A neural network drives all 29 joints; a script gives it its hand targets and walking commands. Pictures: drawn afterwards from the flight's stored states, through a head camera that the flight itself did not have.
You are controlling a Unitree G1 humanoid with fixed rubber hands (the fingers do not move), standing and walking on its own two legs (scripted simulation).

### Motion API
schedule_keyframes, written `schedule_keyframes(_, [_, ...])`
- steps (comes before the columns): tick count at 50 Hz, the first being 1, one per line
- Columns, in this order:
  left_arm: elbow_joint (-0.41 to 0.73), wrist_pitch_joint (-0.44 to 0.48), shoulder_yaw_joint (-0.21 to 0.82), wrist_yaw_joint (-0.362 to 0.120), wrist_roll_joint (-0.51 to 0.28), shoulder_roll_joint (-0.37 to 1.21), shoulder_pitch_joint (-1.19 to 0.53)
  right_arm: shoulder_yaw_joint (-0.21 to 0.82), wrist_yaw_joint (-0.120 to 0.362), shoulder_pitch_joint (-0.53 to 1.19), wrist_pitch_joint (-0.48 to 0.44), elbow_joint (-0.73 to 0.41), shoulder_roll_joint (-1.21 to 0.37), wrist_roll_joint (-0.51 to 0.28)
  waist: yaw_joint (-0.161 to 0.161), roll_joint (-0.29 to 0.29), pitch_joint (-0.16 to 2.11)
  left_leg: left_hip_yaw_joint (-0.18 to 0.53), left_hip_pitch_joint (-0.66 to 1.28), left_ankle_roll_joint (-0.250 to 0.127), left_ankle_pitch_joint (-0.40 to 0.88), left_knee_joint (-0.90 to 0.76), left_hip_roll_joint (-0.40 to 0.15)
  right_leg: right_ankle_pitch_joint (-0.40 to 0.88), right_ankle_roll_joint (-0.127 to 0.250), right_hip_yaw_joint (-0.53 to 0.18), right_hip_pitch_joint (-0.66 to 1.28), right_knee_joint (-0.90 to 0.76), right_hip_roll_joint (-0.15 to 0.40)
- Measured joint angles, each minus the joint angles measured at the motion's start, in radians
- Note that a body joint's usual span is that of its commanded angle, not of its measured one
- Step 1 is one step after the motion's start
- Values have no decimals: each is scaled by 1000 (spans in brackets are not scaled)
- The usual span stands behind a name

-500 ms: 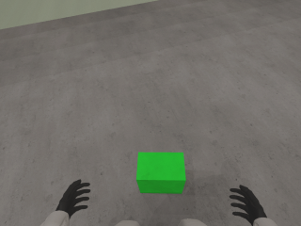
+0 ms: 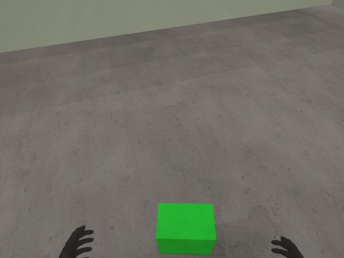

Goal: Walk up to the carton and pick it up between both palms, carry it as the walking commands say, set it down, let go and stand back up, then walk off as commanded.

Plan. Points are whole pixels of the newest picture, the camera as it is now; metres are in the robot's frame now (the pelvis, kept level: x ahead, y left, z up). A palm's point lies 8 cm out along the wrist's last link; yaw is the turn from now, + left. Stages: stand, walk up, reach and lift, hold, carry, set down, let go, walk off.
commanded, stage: stand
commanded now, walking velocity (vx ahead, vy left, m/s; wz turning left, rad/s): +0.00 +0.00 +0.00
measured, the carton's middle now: (184, 229) +0.39 -0.03 -0.64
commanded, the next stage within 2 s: walk off in 1.34 s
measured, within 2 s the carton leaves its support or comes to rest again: neither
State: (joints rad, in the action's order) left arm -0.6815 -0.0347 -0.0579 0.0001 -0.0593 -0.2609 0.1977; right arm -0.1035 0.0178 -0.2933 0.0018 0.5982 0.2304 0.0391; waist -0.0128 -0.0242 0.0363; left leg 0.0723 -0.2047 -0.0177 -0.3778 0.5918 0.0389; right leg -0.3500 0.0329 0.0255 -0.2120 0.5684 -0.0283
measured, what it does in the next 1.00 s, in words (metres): stands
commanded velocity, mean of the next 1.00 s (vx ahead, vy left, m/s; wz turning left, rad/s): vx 0.00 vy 0.00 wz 0.00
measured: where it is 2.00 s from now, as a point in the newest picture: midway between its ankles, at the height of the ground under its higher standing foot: outside the picture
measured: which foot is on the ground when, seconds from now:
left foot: down 0.00-1.00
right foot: down 0.00-1.00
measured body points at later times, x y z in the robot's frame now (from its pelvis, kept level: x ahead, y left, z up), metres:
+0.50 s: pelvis -0.04 +0.00 +0.00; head -0.07 -0.01 +0.45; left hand +0.11 +0.27 -0.09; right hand +0.09 -0.27 -0.09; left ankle -0.04 +0.11 -0.73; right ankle -0.03 -0.10 -0.73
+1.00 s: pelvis -0.05 +0.00 +0.00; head -0.08 +0.00 +0.45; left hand +0.08 +0.27 -0.10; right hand +0.07 -0.27 -0.10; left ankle -0.04 +0.11 -0.73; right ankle -0.03 -0.10 -0.73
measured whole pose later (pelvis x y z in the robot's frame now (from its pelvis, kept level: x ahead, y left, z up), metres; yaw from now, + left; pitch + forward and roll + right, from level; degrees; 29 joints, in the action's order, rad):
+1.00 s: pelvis -0.05 +0.00 +0.00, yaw +0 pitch -4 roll -1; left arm -0.81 0.01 -0.06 0.01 -0.06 -0.26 0.20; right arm -0.10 0.00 -0.27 -0.03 0.72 0.24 0.04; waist -0.01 -0.02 0.01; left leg 0.07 -0.21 -0.02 -0.31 0.59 0.04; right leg -0.28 0.03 0.03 -0.21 0.56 -0.03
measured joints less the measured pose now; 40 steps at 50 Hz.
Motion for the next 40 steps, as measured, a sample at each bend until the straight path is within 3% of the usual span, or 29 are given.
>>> schedule_keyframes(40, [-99,44,0,9,0,0,0,0,-17,11,-30,97,3,0,0,0,-29,-1,-5,0,62,0,-1,69,-1,0,0,-12,0])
